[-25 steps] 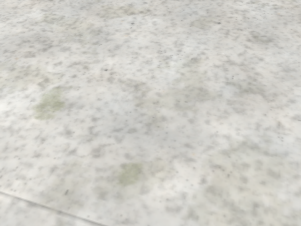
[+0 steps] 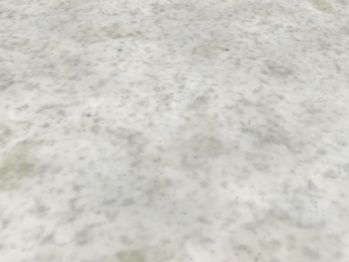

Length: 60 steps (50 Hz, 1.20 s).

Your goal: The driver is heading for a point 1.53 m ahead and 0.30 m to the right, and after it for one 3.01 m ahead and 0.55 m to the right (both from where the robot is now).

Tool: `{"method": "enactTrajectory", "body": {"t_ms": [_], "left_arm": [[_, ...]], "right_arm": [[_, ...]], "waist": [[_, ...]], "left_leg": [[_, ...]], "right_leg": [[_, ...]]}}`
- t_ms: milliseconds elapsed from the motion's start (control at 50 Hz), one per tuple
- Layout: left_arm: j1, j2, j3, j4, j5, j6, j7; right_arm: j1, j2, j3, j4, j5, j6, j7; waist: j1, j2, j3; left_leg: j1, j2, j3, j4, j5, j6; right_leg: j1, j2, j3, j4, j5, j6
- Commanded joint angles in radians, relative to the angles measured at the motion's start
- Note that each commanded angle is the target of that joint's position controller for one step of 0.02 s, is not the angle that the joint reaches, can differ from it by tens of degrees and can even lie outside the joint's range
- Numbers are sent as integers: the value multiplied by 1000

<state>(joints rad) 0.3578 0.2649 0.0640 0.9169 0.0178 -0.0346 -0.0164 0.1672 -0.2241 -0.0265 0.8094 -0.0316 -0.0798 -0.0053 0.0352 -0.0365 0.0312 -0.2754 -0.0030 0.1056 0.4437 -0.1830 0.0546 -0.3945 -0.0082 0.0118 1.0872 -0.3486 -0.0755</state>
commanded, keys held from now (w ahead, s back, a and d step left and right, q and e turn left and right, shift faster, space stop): w+e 0.42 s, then e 0.12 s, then no key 0.46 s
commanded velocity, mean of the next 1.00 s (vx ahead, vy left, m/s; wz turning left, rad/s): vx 0.32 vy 0.00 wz -0.41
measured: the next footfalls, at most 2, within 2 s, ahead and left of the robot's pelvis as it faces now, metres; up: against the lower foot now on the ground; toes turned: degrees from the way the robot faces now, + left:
right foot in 0.40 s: +0.32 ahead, -0.14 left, +0.00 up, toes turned -19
left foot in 0.90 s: +0.52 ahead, -0.05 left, +0.00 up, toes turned -24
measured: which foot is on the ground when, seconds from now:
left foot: down 0.00-0.40, up 0.42-0.88, down 0.90-1.00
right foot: up 0.00-0.38, down 0.40-0.92, up 0.94-1.00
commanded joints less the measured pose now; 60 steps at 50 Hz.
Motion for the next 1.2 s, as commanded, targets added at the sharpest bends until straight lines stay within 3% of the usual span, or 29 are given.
{"method": "enactTrajectory", "body": {"t_ms": [20, 60, 160, 280, 340, 380, 400, 420, 440, 460, 480, 500, 540, 560, 600, 680, 760, 840, 880, 900, 920, 940, 960, 1000, 1020, 1060, 1100, 1160, 1200], "left_arm": [[23, 28, 11, -56, 15, 20, -19], [-34, 22, 12, -80, 16, 29, -28], [-207, 10, 0, -147, 14, 31, -46], [-382, 13, -16, -220, 21, 26, -63], [-350, 31, -7, -222, 27, 26, -53], [-162, 66, 16, -171, 29, 14, -38], [14, 120, 42, -115, 40, 7, -23], [45, 251, 74, -119, 41, 8, -7], [59, 273, 79, -146, 6, 21, 1], [14, 252, 73, -131, -2, 25, 12], [-37, 195, 59, -128, -10, 19, 17], [-88, 156, 49, -133, -14, 13, 19], [-140, 112, 31, -146, -23, 3, 17], [-136, 115, 29, -145, -21, -5, 14], [-110, 136, 32, -136, -14, -12, 11], [-58, 120, 19, -115, -11, -6, 17], [-17, 119, 11, -93, -3, 2, 26], [-26, 115, 2, -76, 6, 11, 34], [-53, 112, -2, -68, -3, 13, 41], [-73, 106, -7, -67, -16, 10, 45], [-46, 69, -22, -85, -18, 0, 45], [85, 31, -26, -50, -27, 13, 46], [46, 80, -17, -35, -15, 38, 52], [-38, 79, -13, -26, -5, 61, 46], [-44, 66, -16, -17, -5, 71, 41], [-26, 42, -26, 14, -2, 81, 38], [-32, 38, -30, 39, -6, 83, 43], [-32, 21, -38, 75, -7, 75, 49], [-63, 54, -39, 75, 10, 61, 51]], "right_arm": [[94, -89, -26, -8, 13, -29, -5], [119, -100, -32, 10, 20, -40, -5], [181, -100, -34, 49, 12, -37, -4], [262, -145, -46, 92, 10, -21, -14], [270, -180, -54, 107, 8, 0, -23], [265, -208, -60, 107, 11, 20, -24], [251, -201, -57, 88, 10, 24, -21], [291, -77, -30, 16, 22, 16, -2], [178, -150, -47, -30, 20, 3, 3], [85, -152, -46, -55, 25, -5, 4], [102, -132, -36, -46, 33, -13, -1], [128, -128, -38, -26, 24, -6, -7], [175, -122, -40, -16, -8, 35, -7], [191, -112, -39, -16, -9, 52, -4], [190, -94, -34, -18, -2, 67, -1], [86, -93, -28, -45, 1, 75, -2], [9, -101, -22, -59, 11, 75, -6], [14, -105, -20, -46, 14, 67, -16], [77, -101, -21, -19, 14, 58, -25], [130, -99, -20, 0, 8, 46, -29], [177, -154, -27, 6, -1, 33, -37], [146, -192, -30, -5, 20, 43, -37], [136, -132, -12, -2, 31, 52, -27], [64, -101, 5, -1, 14, 56, -21], [28, -96, 10, 2, 12, 61, -27], [0, -110, 8, 17, 9, 68, -30], [27, -122, 4, 40, 14, 72, -28], [15, -137, -2, 63, 23, 81, -25], [33, -125, -4, 77, 24, 83, -19]], "waist": [[-20, 134, -14], [-15, 119, -4], [-38, 107, 40], [-82, 105, 74], [-55, 132, 33], [27, 127, -83], [107, 64, -183], [60, -169, -292], [93, -104, -338], [79, -11, -185], [31, 25, -99], [-19, 62, -52], [-73, 44, -61], [-85, 37, -79], [-86, 20, -96], [-47, -25, -86], [-6, -38, -75], [-4, -42, -44], [-38, -32, -33], [-75, -1, -46], [-64, 102, -126], [-10, 242, -192], [-41, 223, -201], [-25, 128, -91], [-6, 142, -55], [7, 181, -36], [-12, 167, -59], [-2, 149, -52], [-24, 118, -21]], "left_leg": [[142, 271, -231, -290, 78, 85], [159, 269, -162, -307, 145, 92], [191, 245, -17, -312, 244, 92], [307, 280, 86, -265, 381, 73], [380, 287, 141, -100, 767, 55], [352, 281, 165, 210, 884, 45], [182, 259, 174, 479, 671, 11], [-260, 122, 158, 844, -132, -49], [-440, -11, -46, 1019, -374, -78], [-511, 59, -115, 1000, -265, -70], [-453, 90, -113, 915, -191, -68], [-381, 113, -120, 837, -182, -72], [-266, 114, -125, 756, -180, -92], [-246, 100, -114, 733, -174, -99], [-238, 85, -97, 669, -121, -103], [-260, 77, -90, 509, -3, -90], [-252, 62, -94, 373, 50, -67], [-163, 23, -92, 240, -33, -34], [-48, 10, -91, 82, -5, -7], [85, 34, -117, -62, 178, 8], [251, 194, -272, -61, 580, 41], [323, 374, -434, -13, 934, 206], [256, 409, -511, -63, 813, 275], [115, 318, -420, -148, 458, 224], [54, 274, -359, -183, 339, 177], [30, 197, -283, -201, 198, 120], [66, 186, -278, -190, 138, 113], [27, 166, -275, -179, -44, 77], [-41, 144, -280, -192, -191, 11]], "right_leg": [[-188, -73, 31, 51, 78, 15], [-246, -83, 26, 38, 140, 26], [-315, -86, -8, -152, 305, 42], [-242, -55, -115, -405, 286, -12], [-127, 22, -173, -456, 136, -68], [103, 102, -180, -525, 83, -120], [362, 61, -78, -591, 80, -164], [712, -263, 408, -617, 28, -294], [741, -367, 758, -785, 185, -364], [648, -333, 540, -774, 432, -331], [506, -298, 406, -755, 693, -297], [396, -233, 296, -750, 833, -248], [276, -163, 203, -761, 917, -208], [262, -153, 181, -759, 984, -206], [242, -133, 141, -762, 1047, -195], [267, -108, 114, -759, 1019, -138], [342, -133, 136, -743, 994, -119], [359, -155, 165, -679, 995, -122], [343, -147, 187, -615, 942, -98], [298, -117, 179, -556, 857, -61], [227, -56, 152, -461, 605, -17], [157, 78, 83, -340, -10, 14], [125, 98, 73, -267, -294, 17], [124, 77, 93, -208, -257, 37], [151, 56, 88, -252, -204, 50], [193, 52, 47, -369, -140, 75], [213, 52, 24, -460, -86, 85], [292, 39, 3, -670, 103, 73], [319, -37, 99, -735, 154, 55]]}}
